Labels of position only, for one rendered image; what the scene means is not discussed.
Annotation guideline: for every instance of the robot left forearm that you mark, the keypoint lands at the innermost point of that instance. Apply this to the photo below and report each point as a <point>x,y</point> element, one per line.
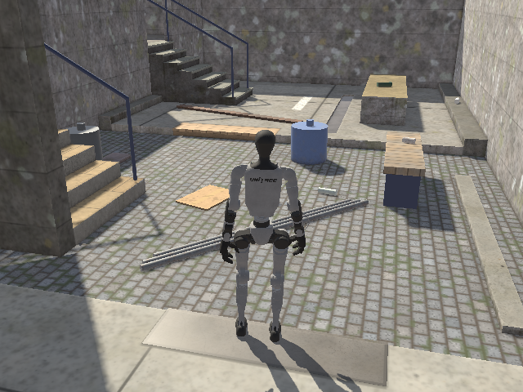
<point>228,224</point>

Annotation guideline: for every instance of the humanoid robot torso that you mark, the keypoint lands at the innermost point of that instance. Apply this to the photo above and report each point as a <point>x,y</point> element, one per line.
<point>262,194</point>

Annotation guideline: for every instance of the robot right foot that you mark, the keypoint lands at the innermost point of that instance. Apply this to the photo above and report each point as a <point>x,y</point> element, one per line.
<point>274,335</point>

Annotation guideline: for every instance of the right robot hand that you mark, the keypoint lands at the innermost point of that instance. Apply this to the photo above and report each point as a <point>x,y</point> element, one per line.
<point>301,243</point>

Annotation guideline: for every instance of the right robot upper arm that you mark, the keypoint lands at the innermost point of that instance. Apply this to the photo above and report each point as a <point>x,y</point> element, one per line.
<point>291,186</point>

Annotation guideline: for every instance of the robot right forearm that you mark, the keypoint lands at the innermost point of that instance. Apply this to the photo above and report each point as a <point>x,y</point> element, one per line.
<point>297,221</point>

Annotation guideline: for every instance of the left robot upper arm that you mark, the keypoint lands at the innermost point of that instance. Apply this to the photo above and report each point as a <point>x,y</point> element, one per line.
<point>235,186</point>

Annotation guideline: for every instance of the left robot hand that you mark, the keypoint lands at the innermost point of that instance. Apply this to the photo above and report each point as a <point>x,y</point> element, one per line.
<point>223,250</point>

